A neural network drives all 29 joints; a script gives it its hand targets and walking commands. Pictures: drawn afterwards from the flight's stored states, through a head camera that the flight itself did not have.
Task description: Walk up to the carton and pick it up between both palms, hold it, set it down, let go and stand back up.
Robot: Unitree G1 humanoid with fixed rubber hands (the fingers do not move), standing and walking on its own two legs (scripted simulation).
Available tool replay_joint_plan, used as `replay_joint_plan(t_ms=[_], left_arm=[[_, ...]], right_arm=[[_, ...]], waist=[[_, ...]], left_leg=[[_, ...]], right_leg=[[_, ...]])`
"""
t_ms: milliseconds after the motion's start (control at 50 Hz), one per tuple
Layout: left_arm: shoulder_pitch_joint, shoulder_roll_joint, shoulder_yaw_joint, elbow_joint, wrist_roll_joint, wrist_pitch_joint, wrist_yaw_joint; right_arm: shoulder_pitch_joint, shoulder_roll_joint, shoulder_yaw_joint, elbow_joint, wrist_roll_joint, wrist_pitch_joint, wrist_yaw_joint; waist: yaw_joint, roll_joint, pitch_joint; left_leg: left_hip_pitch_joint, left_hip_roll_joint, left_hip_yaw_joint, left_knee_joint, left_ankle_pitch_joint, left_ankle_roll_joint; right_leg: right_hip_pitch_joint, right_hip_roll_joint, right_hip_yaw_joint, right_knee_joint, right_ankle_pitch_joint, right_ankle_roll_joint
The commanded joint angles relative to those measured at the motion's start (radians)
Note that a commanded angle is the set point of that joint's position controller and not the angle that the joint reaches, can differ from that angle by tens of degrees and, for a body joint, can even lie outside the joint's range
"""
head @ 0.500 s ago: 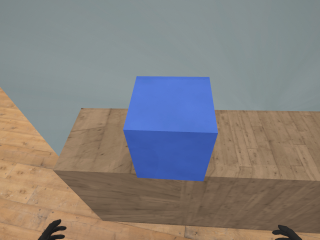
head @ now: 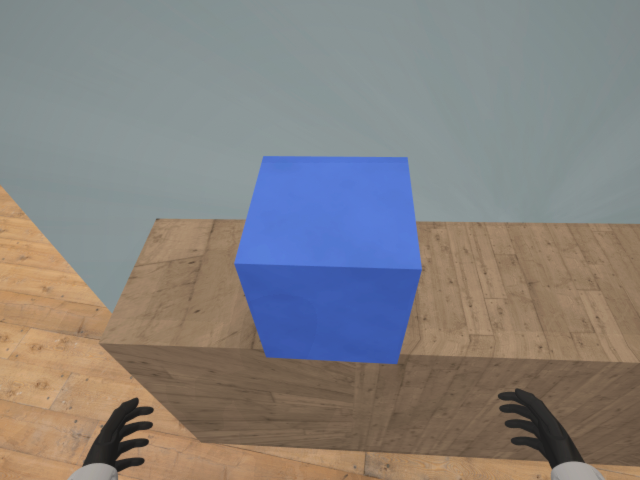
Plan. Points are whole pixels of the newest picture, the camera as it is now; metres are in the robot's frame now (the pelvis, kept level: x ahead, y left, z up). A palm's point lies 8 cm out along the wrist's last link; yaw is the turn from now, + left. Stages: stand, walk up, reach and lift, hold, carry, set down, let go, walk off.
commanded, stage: reach and lift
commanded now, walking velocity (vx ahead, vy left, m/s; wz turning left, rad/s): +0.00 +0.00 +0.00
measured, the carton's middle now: (332, 263) +0.42 +0.00 +0.00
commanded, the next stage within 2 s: none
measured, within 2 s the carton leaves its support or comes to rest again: neither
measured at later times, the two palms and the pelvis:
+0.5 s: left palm (117, 446) +0.18 +0.26 -0.02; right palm (530, 435) +0.19 -0.23 -0.04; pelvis -0.01 -0.01 +0.00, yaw +0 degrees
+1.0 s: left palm (132, 407) +0.22 +0.25 +0.01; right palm (511, 403) +0.22 -0.21 -0.02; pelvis +0.01 +0.00 +0.00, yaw +0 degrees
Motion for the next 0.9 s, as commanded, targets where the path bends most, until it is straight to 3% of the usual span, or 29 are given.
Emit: replay_joint_plan(t_ms=[0, 20, 40, 60, 80, 140, 160, 220, 300, 320, 340, 400, 420, 440, 460, 480, 520, 540, 560, 620, 640, 660, 700, 720, 780, 820, 840, 860, 880], left_arm=[[-0.018, 0.158, 0.076, -0.189, -0.046, -0.100, -0.008], [-0.041, 0.180, 0.078, -0.170, -0.064, -0.113, -0.008], [-0.026, 0.184, 0.082, -0.146, -0.081, -0.131, -0.018], [-0.014, 0.190, 0.072, -0.140, -0.078, -0.135, -0.023], [-0.047, 0.181, 0.076, -0.137, -0.073, -0.140, -0.019], [-0.014, 0.187, 0.073, -0.127, -0.092, -0.166, -0.025], [-0.048, 0.189, 0.057, -0.135, -0.100, -0.168, -0.030], [-0.055, 0.192, 0.044, -0.103, -0.118, -0.202, -0.041], [-0.102, 0.215, 0.015, -0.164, -0.173, -0.254, -0.044], [-0.059, 0.186, 0.001, -0.135, -0.161, -0.255, -0.040], [-0.072, 0.196, 0.015, -0.163, -0.165, -0.271, -0.036], [-0.115, 0.196, 0.010, -0.110, -0.174, -0.306, -0.042], [-0.090, 0.206, 0.011, -0.143, -0.184, -0.310, -0.043], [-0.094, 0.179, 0.006, -0.154, -0.210, -0.340, -0.044], [-0.089, 0.190, -0.011, -0.157, -0.207, -0.349, -0.045], [-0.089, 0.181, -0.004, -0.151, -0.211, -0.371, -0.046], [-0.106, 0.196, -0.024, -0.095, -0.215, -0.382, -0.049], [-0.076, 0.176, -0.018, -0.121, -0.226, -0.401, -0.042], [-0.094, 0.165, -0.021, -0.090, -0.227, -0.405, -0.045], [-0.095, 0.172, -0.056, -0.153, -0.248, -0.455, -0.052], [-0.121, 0.183, -0.043, -0.124, -0.264, -0.475, -0.044], [-0.164, 0.192, -0.043, -0.149, -0.262, -0.486, -0.044], [-0.153, 0.184, -0.045, -0.096, -0.272, -0.506, -0.040], [-0.140, 0.146, -0.064, -0.068, -0.259, -0.510, -0.039], [-0.137, 0.146, -0.060, -0.093, -0.265, -0.546, -0.041], [-0.165, 0.164, -0.061, -0.019, -0.277, -0.557, -0.050], [-0.098, 0.123, -0.071, -0.048, -0.260, -0.564, -0.047], [-0.207, 0.136, -0.091, -0.126, -0.276, -0.581, -0.038], [-0.165, 0.104, -0.104, -0.071, -0.282, -0.581, -0.047]], right_arm=[[0.096, 0.011, -0.018, -0.160, 0.021, -0.047, -0.043], [0.050, 0.039, -0.015, -0.224, 0.030, -0.054, -0.049], [0.075, 0.063, -0.003, -0.233, 0.025, -0.050, -0.059], [0.097, 0.065, 0.000, -0.224, 0.034, -0.047, -0.066], [0.050, 0.062, -0.015, -0.225, 0.021, -0.036, -0.063], [0.074, 0.092, -0.016, -0.264, 0.020, -0.030, -0.074], [0.040, 0.065, -0.006, -0.255, 0.033, -0.031, -0.072], [0.043, 0.116, -0.006, -0.285, 0.030, -0.038, -0.087], [0.001, 0.131, -0.006, -0.341, 0.055, -0.045, -0.094], [0.020, 0.119, 0.002, -0.341, 0.063, -0.060, -0.098], [0.021, 0.131, -0.005, -0.338, 0.062, -0.059, -0.095], [-0.001, 0.166, 0.025, -0.351, 0.075, -0.054, -0.096], [0.026, 0.147, 0.000, -0.375, 0.079, -0.047, -0.101], [0.055, 0.180, 0.022, -0.397, 0.079, -0.061, -0.102], [0.023, 0.145, 0.004, -0.378, 0.093, -0.068, -0.100], [0.017, 0.168, 0.030, -0.416, 0.095, -0.079, -0.099], [0.004, 0.186, 0.043, -0.347, 0.111, -0.070, -0.098], [0.016, 0.192, 0.039, -0.397, 0.113, -0.077, -0.098], [0.027, 0.199, 0.068, -0.355, 0.129, -0.081, -0.096], [0.012, 0.180, 0.071, -0.408, 0.148, -0.108, -0.095], [-0.035, 0.191, 0.068, -0.448, 0.158, -0.129, -0.094], [-0.036, 0.191, 0.063, -0.465, 0.151, -0.127, -0.101], [-0.013, 0.204, 0.075, -0.435, 0.168, -0.129, -0.088], [-0.017, 0.205, 0.086, -0.416, 0.168, -0.129, -0.082], [0.013, 0.203, 0.085, -0.409, 0.175, -0.149, -0.094], [-0.020, 0.221, 0.134, -0.399, 0.207, -0.152, -0.093], [0.028, 0.217, 0.121, -0.382, 0.193, -0.164, -0.087], [-0.065, 0.202, 0.091, -0.421, 0.201, -0.169, -0.093], [-0.054, 0.200, 0.111, -0.392, 0.200, -0.172, -0.088]], waist=[[-0.023, -0.113, -0.137], [0.014, -0.104, -0.131], [0.008, -0.135, -0.150], [0.002, -0.122, -0.140], [0.024, -0.099, -0.140], [0.017, -0.108, -0.101], [0.001, -0.093, -0.112], [0.019, -0.087, -0.120], [0.005, -0.079, -0.171], [0.016, -0.096, -0.135], [0.021, -0.053, -0.143], [0.025, -0.060, -0.143], [0.013, -0.096, -0.158], [0.016, -0.111, -0.176], [0.011, -0.073, -0.161], [0.017, -0.087, -0.184], [0.011, -0.066, -0.157], [0.023, -0.085, -0.156], [0.016, -0.075, -0.159], [-0.004, -0.053, -0.190], [0.025, -0.058, -0.203], [0.020, -0.069, -0.236], [0.020, -0.065, -0.219], [0.027, -0.025, -0.165], [0.012, -0.035, -0.209], [0.029, -0.061, -0.190], [0.004, -0.006, -0.165], [0.010, 0.001, -0.209], [0.010, -0.021, -0.184]], left_leg=[[-0.070, -0.066, 0.096, -0.158, 0.128, 0.058], [-0.079, -0.070, 0.111, -0.150, 0.118, 0.063], [-0.070, -0.076, 0.106, -0.150, 0.101, 0.066], [-0.102, -0.075, 0.102, -0.158, 0.092, 0.069], [-0.104, -0.065, 0.108, -0.158, 0.093, 0.071], [-0.094, -0.062, 0.109, -0.172, 0.091, 0.068], [-0.078, -0.069, 0.107, -0.171, 0.057, 0.065], [-0.097, -0.058, 0.102, -0.164, 0.054, 0.056], [-0.091, -0.059, 0.101, -0.173, 0.061, 0.060], [-0.113, -0.053, 0.092, -0.172, 0.054, 0.057], [-0.110, -0.052, 0.094, -0.177, 0.044, 0.053], [-0.130, -0.060, 0.089, -0.167, 0.043, 0.055], [-0.117, -0.054, 0.094, -0.180, 0.021, 0.065], [-0.134, -0.060, 0.096, -0.172, 0.032, 0.065], [-0.137, -0.047, 0.073, -0.183, 0.069, 0.054], [-0.135, -0.052, 0.092, -0.170, 0.031, 0.056], [-0.170, -0.051, 0.077, -0.174, 0.040, 0.060], [-0.145, -0.047, 0.084, -0.177, 0.044, 0.057], [-0.170, -0.049, 0.078, -0.164, 0.053, 0.058], [-0.177, -0.048, 0.060, -0.166, 0.066, 0.053], [-0.203, -0.050, 0.074, -0.165, 0.046, 0.055], [-0.200, -0.051, 0.068, -0.164, 0.021, 0.060], [-0.203, -0.040, 0.059, -0.172, 0.022, 0.067], [-0.199, -0.041, 0.048, -0.180, 0.014, 0.062], [-0.187, -0.042, 0.049, -0.164, 0.045, 0.052], [-0.212, -0.047, 0.053, -0.164, 0.019, 0.064], [-0.181, -0.044, 0.027, -0.176, 0.078, 0.055], [-0.168, -0.032, 0.034, -0.165, 0.097, 0.048], [-0.167, -0.030, 0.029, -0.156, 0.084, 0.049]], right_leg=[[0.367, -0.003, 0.170, -0.203, 0.227, 0.078], [0.336, -0.010, 0.193, -0.213, 0.213, 0.084], [0.349, -0.017, 0.188, -0.214, 0.218, 0.087], [0.384, -0.025, 0.203, -0.218, 0.203, 0.080], [0.350, -0.005, 0.196, -0.214, 0.133, 0.068], [0.342, -0.002, 0.192, -0.222, 0.109, 0.068], [0.335, -0.009, 0.188, -0.237, 0.041, 0.068], [0.354, -0.014, 0.186, -0.234, 0.047, 0.067], [0.337, -0.018, 0.180, -0.232, 0.048, 0.076], [0.358, -0.010, 0.189, -0.224, 0.061, 0.069], [0.359, -0.013, 0.189, -0.223, 0.033, 0.064], [0.356, -0.020, 0.201, -0.230, 0.038, 0.069], [0.360, -0.010, 0.193, -0.240, -0.004, 0.062], [0.383, -0.023, 0.210, -0.237, 0.049, 0.070], [0.365, -0.005, 0.191, -0.220, 0.092, 0.063], [0.382, -0.014, 0.204, -0.233, 0.048, 0.065], [0.392, -0.009, 0.205, -0.220, 0.055, 0.059], [0.375, -0.005, 0.199, -0.227, 0.059, 0.060], [0.397, -0.025, 0.218, -0.215, 0.102, 0.061], [0.400, -0.009, 0.205, -0.199, 0.104, 0.053], [0.399, -0.017, 0.217, -0.207, 0.090, 0.063], [0.398, -0.022, 0.224, -0.208, 0.066, 0.067], [0.373, -0.017, 0.225, -0.207, 0.058, 0.056], [0.343, -0.014, 0.215, -0.211, 0.017, 0.046], [0.367, -0.019, 0.217, -0.197, 0.089, 0.058], [0.361, -0.021, 0.229, -0.194, 0.104, 0.054], [0.364, -0.011, 0.211, -0.191, 0.135, 0.046], [0.343, -0.002, 0.206, -0.190, 0.119, 0.042], [0.326, 0.001, 0.205, -0.189, 0.092, 0.039]])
